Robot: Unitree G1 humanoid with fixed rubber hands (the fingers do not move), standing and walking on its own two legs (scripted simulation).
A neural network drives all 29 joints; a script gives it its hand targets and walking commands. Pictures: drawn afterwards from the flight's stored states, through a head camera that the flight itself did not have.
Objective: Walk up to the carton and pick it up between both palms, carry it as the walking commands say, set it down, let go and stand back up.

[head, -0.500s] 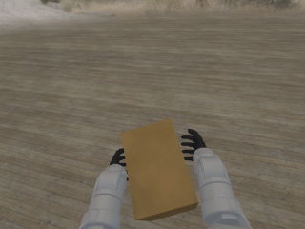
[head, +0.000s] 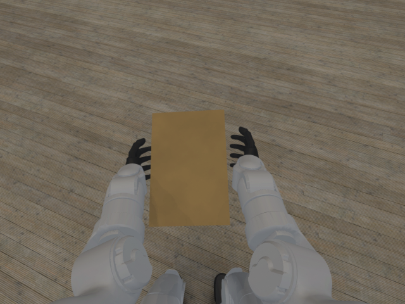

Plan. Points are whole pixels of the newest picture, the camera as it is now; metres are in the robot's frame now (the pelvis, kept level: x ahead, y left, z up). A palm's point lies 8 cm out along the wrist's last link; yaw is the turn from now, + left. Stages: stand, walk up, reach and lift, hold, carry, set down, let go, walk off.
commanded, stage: set down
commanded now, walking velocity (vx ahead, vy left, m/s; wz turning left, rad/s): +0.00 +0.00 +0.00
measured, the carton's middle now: (193, 173) +0.41 +0.04 -0.08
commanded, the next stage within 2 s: none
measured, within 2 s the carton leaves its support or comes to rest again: neither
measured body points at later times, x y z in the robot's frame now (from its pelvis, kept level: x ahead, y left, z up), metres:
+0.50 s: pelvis +0.03 +0.09 -0.04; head +0.21 +0.07 +0.37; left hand +0.45 +0.19 -0.11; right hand +0.44 -0.05 -0.10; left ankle +0.13 +0.18 -0.71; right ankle +0.13 -0.04 -0.71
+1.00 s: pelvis +0.08 +0.12 -0.09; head +0.34 +0.13 +0.27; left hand +0.47 +0.19 -0.23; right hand +0.48 -0.05 -0.20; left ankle +0.13 +0.18 -0.71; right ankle +0.14 -0.05 -0.69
